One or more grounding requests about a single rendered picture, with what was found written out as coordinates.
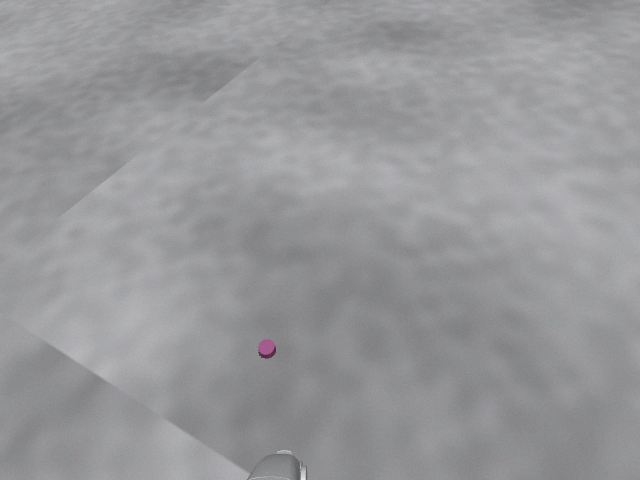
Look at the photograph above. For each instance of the tin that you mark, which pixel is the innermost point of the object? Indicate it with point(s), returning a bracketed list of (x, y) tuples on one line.
[(267, 348)]

